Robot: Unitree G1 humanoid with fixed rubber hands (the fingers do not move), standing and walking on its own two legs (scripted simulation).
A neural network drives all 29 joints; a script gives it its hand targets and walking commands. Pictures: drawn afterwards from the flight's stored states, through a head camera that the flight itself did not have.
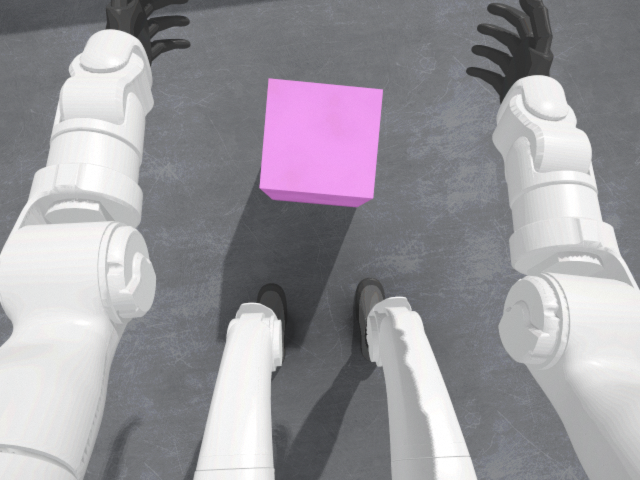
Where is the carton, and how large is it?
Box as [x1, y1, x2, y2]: [260, 78, 382, 206]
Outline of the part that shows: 269,78 260,188 272,199 358,206 372,198 382,89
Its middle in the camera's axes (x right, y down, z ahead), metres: +0.00 -0.19 +0.83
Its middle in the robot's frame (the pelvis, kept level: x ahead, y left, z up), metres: +0.53 -0.01 -0.52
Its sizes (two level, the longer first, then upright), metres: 0.210 0.200 0.250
